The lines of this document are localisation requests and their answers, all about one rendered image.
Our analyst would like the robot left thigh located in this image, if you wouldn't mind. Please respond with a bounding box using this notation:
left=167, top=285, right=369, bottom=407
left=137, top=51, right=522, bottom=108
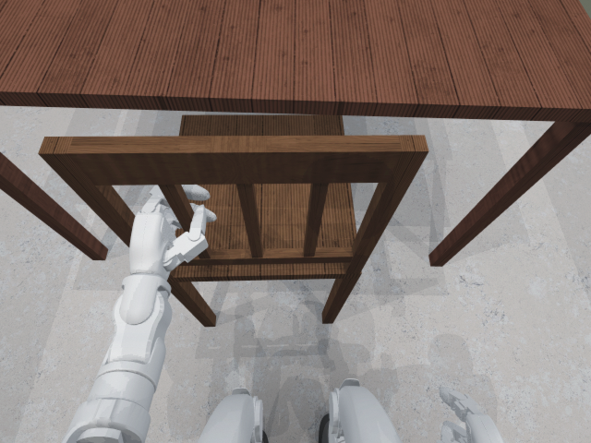
left=198, top=394, right=263, bottom=443

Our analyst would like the chair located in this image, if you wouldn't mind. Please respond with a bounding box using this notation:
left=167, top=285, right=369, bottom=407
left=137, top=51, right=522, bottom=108
left=38, top=114, right=428, bottom=327

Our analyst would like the left robot hand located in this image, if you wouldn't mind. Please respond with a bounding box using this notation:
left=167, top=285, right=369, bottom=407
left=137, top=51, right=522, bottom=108
left=129, top=185, right=217, bottom=281

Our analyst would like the table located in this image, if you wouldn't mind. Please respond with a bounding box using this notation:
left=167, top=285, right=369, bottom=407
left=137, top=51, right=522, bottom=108
left=0, top=0, right=591, bottom=267

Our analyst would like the robot right thigh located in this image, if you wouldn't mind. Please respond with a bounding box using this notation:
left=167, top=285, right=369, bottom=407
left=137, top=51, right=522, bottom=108
left=329, top=386, right=403, bottom=443

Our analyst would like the right robot hand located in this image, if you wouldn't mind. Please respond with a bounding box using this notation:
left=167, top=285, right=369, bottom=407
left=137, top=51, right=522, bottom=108
left=436, top=387, right=505, bottom=443

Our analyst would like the robot thigh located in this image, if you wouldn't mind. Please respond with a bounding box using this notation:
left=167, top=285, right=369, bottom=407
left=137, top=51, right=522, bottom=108
left=329, top=386, right=403, bottom=443
left=198, top=394, right=263, bottom=443

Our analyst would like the left robot forearm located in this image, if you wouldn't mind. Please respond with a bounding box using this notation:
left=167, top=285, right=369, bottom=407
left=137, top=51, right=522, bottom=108
left=61, top=273, right=173, bottom=443

